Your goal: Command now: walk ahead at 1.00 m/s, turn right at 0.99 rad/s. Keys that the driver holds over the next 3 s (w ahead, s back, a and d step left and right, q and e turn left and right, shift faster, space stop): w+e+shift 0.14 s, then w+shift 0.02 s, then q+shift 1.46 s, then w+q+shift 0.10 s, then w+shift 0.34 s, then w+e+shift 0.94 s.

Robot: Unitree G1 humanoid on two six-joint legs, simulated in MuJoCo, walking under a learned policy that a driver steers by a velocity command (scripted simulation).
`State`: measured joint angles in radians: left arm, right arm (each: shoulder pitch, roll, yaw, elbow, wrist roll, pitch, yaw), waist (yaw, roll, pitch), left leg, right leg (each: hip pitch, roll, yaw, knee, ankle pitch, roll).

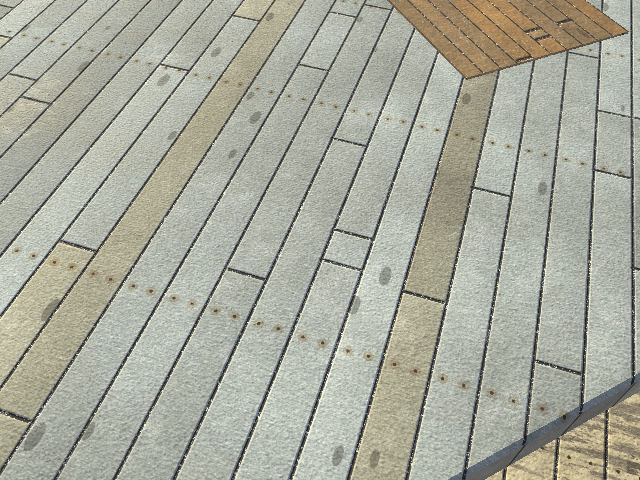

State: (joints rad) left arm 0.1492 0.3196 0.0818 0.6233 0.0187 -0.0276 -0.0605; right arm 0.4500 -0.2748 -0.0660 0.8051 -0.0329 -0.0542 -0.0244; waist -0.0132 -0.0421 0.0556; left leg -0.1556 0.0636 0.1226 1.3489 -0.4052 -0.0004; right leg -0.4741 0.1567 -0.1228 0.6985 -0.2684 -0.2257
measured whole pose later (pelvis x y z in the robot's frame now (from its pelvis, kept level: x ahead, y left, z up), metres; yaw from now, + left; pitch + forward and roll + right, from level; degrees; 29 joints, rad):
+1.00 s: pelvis +0.58 +0.05 +0.03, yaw +20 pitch +2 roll -1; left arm 0.07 0.29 0.04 0.63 0.02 -0.05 0.02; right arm 0.20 -0.34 -0.08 0.59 0.03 0.06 -0.04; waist -0.04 0.06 0.00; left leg -0.39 -0.23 -0.29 0.84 -0.51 0.00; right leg -0.35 0.07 0.12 0.47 -0.14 -0.01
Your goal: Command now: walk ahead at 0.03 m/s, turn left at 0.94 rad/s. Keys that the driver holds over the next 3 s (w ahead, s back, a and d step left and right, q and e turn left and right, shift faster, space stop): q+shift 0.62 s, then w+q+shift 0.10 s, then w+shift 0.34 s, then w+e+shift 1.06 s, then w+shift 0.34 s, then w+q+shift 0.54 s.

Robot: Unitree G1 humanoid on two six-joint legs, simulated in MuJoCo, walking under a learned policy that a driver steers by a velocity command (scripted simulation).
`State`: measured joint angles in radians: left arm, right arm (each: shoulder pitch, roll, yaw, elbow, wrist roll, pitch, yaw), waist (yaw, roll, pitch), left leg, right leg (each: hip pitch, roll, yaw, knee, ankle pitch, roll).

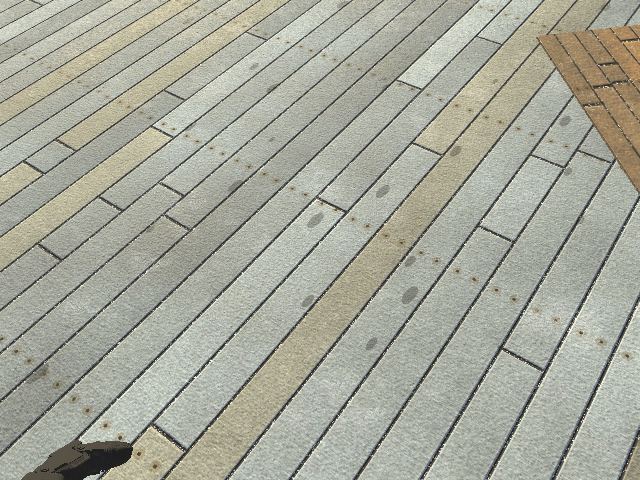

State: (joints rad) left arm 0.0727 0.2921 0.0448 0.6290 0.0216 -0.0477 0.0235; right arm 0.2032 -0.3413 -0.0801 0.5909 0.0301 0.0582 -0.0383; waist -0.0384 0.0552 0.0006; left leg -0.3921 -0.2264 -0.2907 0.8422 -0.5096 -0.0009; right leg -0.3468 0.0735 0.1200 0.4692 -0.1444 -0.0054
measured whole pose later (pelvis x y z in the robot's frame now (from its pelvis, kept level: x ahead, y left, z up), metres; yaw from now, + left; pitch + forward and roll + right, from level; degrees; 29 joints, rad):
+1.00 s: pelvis +0.12 +0.09 +0.00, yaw +48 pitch +3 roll +0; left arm 0.34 0.29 0.06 0.74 0.04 -0.07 -0.01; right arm 0.19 -0.31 -0.05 0.59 -0.04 -0.01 0.04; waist 0.06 0.05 -0.06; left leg -0.53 -0.11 -0.16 1.04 -0.31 0.04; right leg -0.22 0.02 0.01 0.48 -0.31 -0.02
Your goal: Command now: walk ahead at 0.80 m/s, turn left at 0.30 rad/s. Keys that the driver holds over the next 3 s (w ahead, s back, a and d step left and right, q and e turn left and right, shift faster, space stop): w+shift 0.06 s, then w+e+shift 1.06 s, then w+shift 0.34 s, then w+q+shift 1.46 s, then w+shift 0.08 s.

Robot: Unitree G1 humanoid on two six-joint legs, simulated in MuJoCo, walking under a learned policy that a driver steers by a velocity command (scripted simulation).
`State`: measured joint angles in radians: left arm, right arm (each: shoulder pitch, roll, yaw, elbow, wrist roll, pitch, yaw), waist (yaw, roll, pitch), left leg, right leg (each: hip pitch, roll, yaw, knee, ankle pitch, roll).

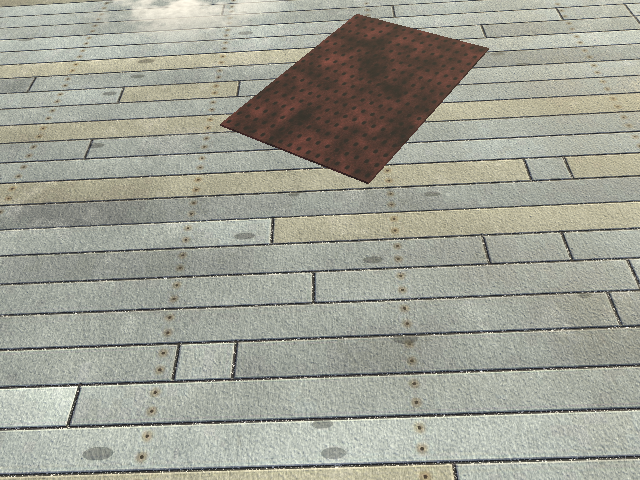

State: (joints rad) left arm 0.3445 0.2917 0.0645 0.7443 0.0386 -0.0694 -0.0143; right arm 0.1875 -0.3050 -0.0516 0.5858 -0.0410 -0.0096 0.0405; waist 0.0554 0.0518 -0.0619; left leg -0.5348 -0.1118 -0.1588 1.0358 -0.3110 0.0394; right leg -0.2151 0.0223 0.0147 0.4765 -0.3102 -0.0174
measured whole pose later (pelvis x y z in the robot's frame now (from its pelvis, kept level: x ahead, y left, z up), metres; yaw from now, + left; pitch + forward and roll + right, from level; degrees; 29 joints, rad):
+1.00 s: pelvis +0.76 -0.16 +0.00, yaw -40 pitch +1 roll +0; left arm 0.47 0.31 0.06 0.83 0.00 -0.05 -0.02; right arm 0.04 -0.26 0.02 0.59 -0.06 -0.05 0.01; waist 0.08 0.01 0.04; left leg -0.74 0.14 -0.09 0.90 -0.14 -0.07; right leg -0.05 0.22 0.15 0.36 -0.28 -0.20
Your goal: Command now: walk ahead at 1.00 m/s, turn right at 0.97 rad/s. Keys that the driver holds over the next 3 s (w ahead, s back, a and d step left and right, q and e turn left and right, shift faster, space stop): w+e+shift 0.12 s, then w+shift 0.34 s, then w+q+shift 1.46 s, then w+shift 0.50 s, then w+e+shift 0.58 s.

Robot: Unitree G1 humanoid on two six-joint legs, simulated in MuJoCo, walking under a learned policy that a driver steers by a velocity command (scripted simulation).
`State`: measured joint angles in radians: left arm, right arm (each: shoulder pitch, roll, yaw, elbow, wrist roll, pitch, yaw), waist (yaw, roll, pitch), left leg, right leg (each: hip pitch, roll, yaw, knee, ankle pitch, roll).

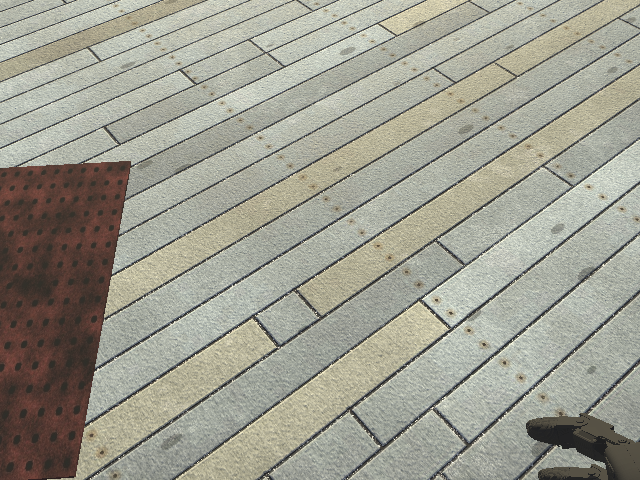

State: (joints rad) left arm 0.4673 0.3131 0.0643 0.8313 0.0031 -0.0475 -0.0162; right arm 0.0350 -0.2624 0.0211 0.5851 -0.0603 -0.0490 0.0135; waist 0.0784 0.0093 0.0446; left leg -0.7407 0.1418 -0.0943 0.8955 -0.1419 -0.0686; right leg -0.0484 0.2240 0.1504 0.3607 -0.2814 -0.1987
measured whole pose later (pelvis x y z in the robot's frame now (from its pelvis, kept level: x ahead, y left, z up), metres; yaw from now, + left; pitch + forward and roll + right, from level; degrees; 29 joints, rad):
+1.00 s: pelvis +0.91 -0.12 -0.03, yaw +1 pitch +1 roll -1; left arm 0.48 0.27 0.03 0.92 0.02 -0.10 0.02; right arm 0.02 -0.31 -0.03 0.71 -0.01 -0.02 0.09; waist 0.04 0.02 0.05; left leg -0.70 0.00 0.18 0.72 0.04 0.16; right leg 0.28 0.03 -0.30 0.26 -0.35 0.00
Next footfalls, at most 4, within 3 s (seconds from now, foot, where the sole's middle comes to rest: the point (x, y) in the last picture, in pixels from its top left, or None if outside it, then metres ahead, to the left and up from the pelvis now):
0.16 left None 0.38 0.16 -0.77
0.60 right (444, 377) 0.70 -0.18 -0.77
1.04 left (403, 220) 1.15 -0.09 -0.77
1.44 right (430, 114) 1.60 -0.18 -0.77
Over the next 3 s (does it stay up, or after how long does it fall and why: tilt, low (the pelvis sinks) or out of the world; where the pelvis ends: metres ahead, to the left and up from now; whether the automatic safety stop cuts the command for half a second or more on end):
stays up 2.25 0.95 0.00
